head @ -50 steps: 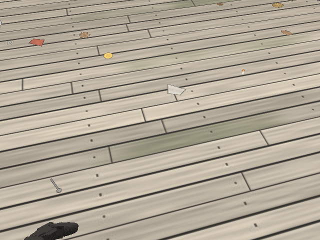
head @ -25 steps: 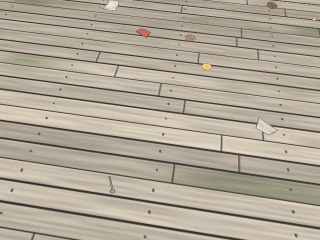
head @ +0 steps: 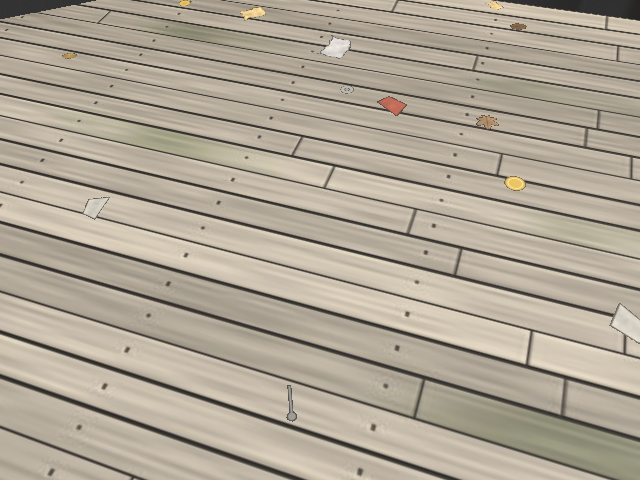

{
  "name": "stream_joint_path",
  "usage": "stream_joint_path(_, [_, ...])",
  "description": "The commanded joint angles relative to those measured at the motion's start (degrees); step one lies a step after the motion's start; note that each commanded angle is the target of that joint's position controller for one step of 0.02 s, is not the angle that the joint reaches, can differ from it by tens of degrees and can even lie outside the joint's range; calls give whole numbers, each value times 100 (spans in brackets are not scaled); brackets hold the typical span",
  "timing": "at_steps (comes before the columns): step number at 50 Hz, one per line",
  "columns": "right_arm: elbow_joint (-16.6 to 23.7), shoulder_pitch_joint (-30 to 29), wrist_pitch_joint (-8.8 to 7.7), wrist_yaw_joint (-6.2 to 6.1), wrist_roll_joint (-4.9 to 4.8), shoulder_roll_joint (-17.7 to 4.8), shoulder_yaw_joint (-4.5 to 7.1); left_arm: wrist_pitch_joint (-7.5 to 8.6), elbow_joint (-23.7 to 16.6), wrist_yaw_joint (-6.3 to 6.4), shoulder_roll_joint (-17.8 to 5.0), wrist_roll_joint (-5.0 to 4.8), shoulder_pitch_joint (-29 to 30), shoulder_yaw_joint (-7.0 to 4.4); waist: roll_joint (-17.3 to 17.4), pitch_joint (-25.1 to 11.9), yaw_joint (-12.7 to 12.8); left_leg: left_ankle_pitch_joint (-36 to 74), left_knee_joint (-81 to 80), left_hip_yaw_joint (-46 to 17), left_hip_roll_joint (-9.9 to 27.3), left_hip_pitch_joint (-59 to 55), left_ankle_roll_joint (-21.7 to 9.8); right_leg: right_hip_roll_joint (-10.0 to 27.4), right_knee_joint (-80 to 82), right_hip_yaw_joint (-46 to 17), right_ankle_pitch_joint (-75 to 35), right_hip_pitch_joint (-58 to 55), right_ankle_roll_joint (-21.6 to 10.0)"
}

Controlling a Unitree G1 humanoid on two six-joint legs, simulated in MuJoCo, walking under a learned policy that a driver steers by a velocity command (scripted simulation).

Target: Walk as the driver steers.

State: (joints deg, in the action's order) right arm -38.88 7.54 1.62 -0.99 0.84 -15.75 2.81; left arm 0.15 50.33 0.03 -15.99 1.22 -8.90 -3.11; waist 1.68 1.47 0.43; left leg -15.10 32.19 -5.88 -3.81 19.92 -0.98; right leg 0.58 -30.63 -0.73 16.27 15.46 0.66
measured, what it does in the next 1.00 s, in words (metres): walks ahead: right foot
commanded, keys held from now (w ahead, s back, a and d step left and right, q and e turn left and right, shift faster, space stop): no key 0.30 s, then w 0.70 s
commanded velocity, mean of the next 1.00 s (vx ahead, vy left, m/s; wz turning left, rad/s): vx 0.24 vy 0.00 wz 0.04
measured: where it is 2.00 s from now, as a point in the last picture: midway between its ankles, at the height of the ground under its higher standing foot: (352, 316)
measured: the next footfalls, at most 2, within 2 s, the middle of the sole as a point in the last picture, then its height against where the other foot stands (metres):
right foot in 1.00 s outside the picture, level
left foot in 1.54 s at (296, 355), level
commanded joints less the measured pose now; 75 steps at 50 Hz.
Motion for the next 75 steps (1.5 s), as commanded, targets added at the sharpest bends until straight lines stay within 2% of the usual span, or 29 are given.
stream_joint_path(1, [302, 108, -93, -29, 51, -724, 203, 149, -457, 2, -659, 53, 692, -62, -1170, -309, -309, -288, -95, 5, 285, -516, 87, 1281, 1307, -1384, -682, 114, -916])
stream_joint_path(6, [123, 77, 3, -13, 26, -597, 176, 216, -234, 25, -648, -25, 250, 5, -716, -171, -91, 652, -545, -148, 445, -978, -37, 601, 1169, -643, 244, 207, -298])
stream_joint_path(15, [-262, 190, -141, -35, -6, -511, 179, 149, -38, 52, -567, -72, 108, 72, -12, -296, 49, 1397, -640, -261, 540, -929, -37, 318, 686, -270, -542, -276, -256])
stream_joint_path(18, [-426, 352, -128, -71, -65, -514, 192, 94, 88, 50, -686, -143, -17, 33, -298, -122, 62, -958, -401, 66, 210, -572, -113, 283, 896, -381, 1504, -126, -472])
stream_joint_path(21, [-319, 151, -344, -46, -163, -387, 164, 168, 150, 100, -956, -226, -340, -51, -907, 508, 172, -1195, 432, 506, 122, 568, -128, 1220, 1692, -1761, 2933, -326, -1112])
stream_joint_path(23, [-264, -33, -522, 11, -209, -369, 152, 250, 186, 117, -1079, -247, -385, -120, -1066, 783, 181, -765, 728, 543, 422, 851, -173, 1797, 1943, -2424, 2606, -373, -1437])
stream_joint_path(26, [-644, 769, -652, 103, -242, -382, 211, 268, 60, 41, -923, -295, 63, -96, -966, 452, -313, -333, -430, 714, 333, -875, -344, 1238, 1477, -1417, 1351, 251, -1040])
stream_joint_path(27, [-864, 1301, -650, 89, -229, -582, 308, 289, 0, 25, -726, -269, 219, -42, -679, 247, -526, -64, -625, 339, 472, -1767, -410, 848, 787, -862, 662, 740, -775])
stream_joint_path(28, [-1012, 1913, -664, 73, -203, -1108, 471, 374, -203, 13, -364, -229, 398, 61, 719, 21, -660, -700, -1396, -1429, 1369, -2590, -909, -11, -1051, 147, 186, 1642, -299])
stream_joint_path(29, [-1040, 2355, -707, 151, -166, -1288, 496, 491, -354, 38, -512, -229, 493, 32, 1460, -213, -833, -512, -2055, -3312, 2313, -3225, -1552, -332, -2558, -16, 1331, 2572, -140])
stream_joint_path(30, [-984, 2043, -756, 160, -112, -897, 354, 555, -306, 6, -760, -331, 363, -51, 810, -59, -568, -260, -1930, -3136, 2435, -3246, -1590, -30, -3382, -401, 1514, 3094, -250])
stream_joint_path(31, [-883, 1778, -783, 160, -94, -686, 292, 593, -227, -49, -728, -403, 228, -45, 518, 20, -419, -17, -1894, -2534, 2240, -3184, -1425, 200, -3595, -464, 1074, 3223, -397])
stream_joint_path(34, [-864, 1526, -716, 167, -94, -406, 152, 588, -219, -151, -592, -290, 409, -64, 264, 188, -290, 1153, -2195, -1240, 1799, -2784, -1052, 624, -3056, -231, -10, 3110, -431])
stream_joint_path(39, [-985, 1701, -613, 33, -121, -672, 174, 526, -523, -246, -182, -191, 1111, 87, 221, 378, -397, 1842, -2543, -215, 1434, -2038, -1024, 424, -1313, 220, -1112, 2579, -25])
stream_joint_path(43, [-1172, 1939, -639, -1, -147, -803, 200, 527, -776, -263, -269, -258, 1639, 115, 395, 596, -478, 1511, -2795, 1, 1539, -1681, -960, 188, -220, 296, -1918, 1835, -61])
stream_joint_path(46, [-1251, 1827, -613, -11, -205, -823, 234, 561, -860, -303, -492, -267, 1566, 46, 391, 528, -234, 2208, -2488, 86, 1797, -2250, -804, 176, 98, 134, -1792, 1698, -333])
stream_joint_path(48, [-1233, 1691, -539, -21, -154, -944, 277, 559, -723, -286, -732, -258, 937, -83, 543, -14, 142, 4092, -1625, 234, 1776, -2547, -662, -91, 23, 318, -1426, 831, -537])
stream_joint_path(49, [-1222, 1644, -475, -30, -120, -892, 255, 530, -463, -243, -914, -262, 75, -212, 520, -535, 565, 4793, -592, 418, 1561, -2366, -528, -270, 16, 460, -1327, -234, -686])
stream_joint_path(50, [-1152, 1682, -444, -46, -69, -780, 187, 494, -229, -183, -1142, -240, -897, -312, 321, -1184, 952, 3978, 830, 513, 1347, -1388, -358, 225, -174, -69, -1179, -1825, -928])
stream_joint_path(51, [-1073, 2499, -537, 38, -70, 22, -34, 467, -80, -167, -1702, -118, -1596, -447, -1240, -2172, 622, 910, 3319, 600, 355, 900, 67, 1814, 247, -2896, 286, -4008, -1936])
stream_joint_path(52, [-1185, 2335, -692, 65, -184, -139, -29, 475, -47, -202, -1251, -179, -1544, -310, -1512, -2410, 692, -1685, 4231, -218, 47, 1611, 5, 2093, 1473, -4555, 1315, -3983, -2022])
stream_joint_path(53, [-973, 1687, -788, 88, -367, -679, 128, 507, -108, -201, -983, -216, -961, -221, -1208, -1283, 601, -1406, 4588, -201, 410, 2212, -115, 1924, 1642, -3786, 1527, -3126, -1686])
stream_joint_path(55, [-833, 1063, -834, 23, -285, -731, 154, 554, -267, -212, -660, -131, -133, -128, -423, -339, 229, -435, 4004, 84, 981, 1882, -203, 1533, 1885, -2366, 387, -1315, -1420])
stream_joint_path(57, [-920, 1310, -695, -14, -190, -533, 169, 616, -261, -237, -467, -34, 119, -78, -654, -251, -132, -32, 3563, 31, 1253, 1177, -190, 1182, 2174, -1635, -247, -436, -1331])
stream_joint_path(59, [-916, 1312, -586, -21, -162, -373, 143, 664, -170, -232, -519, -86, 19, -88, -634, -133, -214, 109, 3243, 121, 1326, 1148, -96, 1119, 2414, -1252, -560, -105, -1440])
stream_joint_path(63, [-628, 441, -593, -24, -80, -412, 140, 650, -12, -92, -773, -121, -399, -138, -387, 140, -27, 1312, 1924, 198, 1373, 1853, 142, 1062, 2603, -819, -1152, -346, -1451])
stream_joint_path(68, [-379, -592, -705, 110, -146, -221, 25, 562, 181, -11, -910, -211, -1011, -143, -343, 272, 373, 2368, 272, 532, 1032, 1550, 163, 926, 2541, -340, -1380, -741, -1235])
stream_joint_path(72, [-125, -1137, -764, 267, -189, -298, -3, 402, 364, 2, -928, -229, -1412, -160, -372, 367, 482, 1879, -277, 507, 893, 1826, 5, 1289, 2103, -427, -1792, -1723, -1206])
stream_joint_path(75, [-157, -741, -790, 325, -192, -565, 82, 301, 344, 34, -1058, -229, -1289, -210, -600, 40, 117, 1143, -460, 651, 642, 1117, -246, 1415, 1408, -430, -3304, -2160, -1036])
Keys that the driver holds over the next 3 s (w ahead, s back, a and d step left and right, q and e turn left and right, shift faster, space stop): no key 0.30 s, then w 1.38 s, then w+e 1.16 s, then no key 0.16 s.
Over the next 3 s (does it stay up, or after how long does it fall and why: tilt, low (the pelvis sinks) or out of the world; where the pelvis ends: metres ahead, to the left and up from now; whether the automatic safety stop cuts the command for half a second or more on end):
stays up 1.38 -0.18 0.00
